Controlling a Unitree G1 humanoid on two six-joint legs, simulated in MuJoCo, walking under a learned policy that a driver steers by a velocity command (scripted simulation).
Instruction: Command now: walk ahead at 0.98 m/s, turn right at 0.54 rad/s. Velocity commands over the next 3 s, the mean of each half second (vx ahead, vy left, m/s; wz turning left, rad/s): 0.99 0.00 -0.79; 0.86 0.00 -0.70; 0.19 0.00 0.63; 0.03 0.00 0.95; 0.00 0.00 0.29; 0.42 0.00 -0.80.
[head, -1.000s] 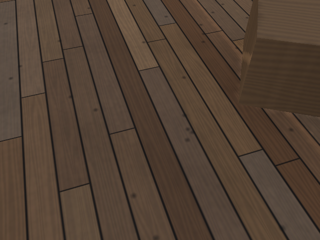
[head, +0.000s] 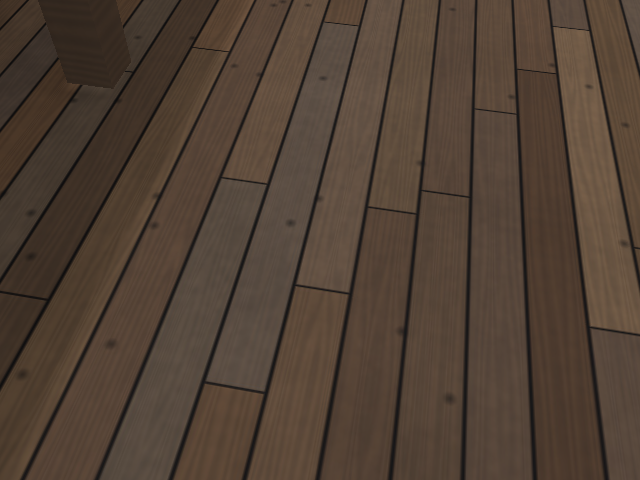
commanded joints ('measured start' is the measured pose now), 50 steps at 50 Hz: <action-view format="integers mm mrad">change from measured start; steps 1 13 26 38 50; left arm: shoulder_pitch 39 134 -262 -7 -61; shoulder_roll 61 190 5 359 96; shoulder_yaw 1 43 -35 64 -21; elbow -36 -68 -327 -247 -167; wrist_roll -11 -29 16 16 -35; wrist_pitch -40 -37 53 65 -43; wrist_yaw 6 6 -63 -12 55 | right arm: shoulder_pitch -14 -127 127 232 -89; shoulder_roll -60 -145 -79 -133 -41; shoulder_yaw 10 3 -24 -30 12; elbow -123 -219 -17 -144 -166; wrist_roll -27 28 42 21 81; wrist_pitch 11 0 -28 25 -20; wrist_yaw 6 -16 -9 -20 -8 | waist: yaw -73 -66 -20 14 9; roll -5 -68 79 -270 5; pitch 19 -144 9 -270 -38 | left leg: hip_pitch -250 312 328 -383 -87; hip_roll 97 -20 286 7 69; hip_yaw -41 68 107 187 130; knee -109 -852 -1147 394 -646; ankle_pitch -45 179 347 -263 482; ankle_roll -48 -60 -11 -118 -76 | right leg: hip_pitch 82 178 -511 778 92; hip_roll -287 -198 -290 -374 -186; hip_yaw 535 385 57 585 27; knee -321 72 713 61 -211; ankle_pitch -117 692 88 104 679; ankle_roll -190 -8 35 -312 0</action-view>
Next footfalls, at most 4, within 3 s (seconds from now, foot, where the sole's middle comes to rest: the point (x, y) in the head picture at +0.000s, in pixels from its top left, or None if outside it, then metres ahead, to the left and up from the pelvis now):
0.28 left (270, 474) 0.48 0.14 -0.76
0.74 right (435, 355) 0.77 -0.21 -0.76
1.14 left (491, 241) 1.12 -0.39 -0.76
1.64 right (559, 257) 1.07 -0.56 -0.76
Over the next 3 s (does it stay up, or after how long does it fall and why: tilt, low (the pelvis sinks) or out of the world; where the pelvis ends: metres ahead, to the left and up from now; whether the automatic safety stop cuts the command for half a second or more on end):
stays up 1.21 -0.47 0.01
